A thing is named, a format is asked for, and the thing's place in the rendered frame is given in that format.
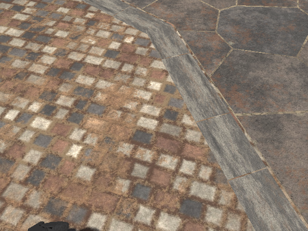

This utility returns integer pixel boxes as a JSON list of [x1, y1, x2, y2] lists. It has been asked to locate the robot left hand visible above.
[[28, 221, 69, 231]]

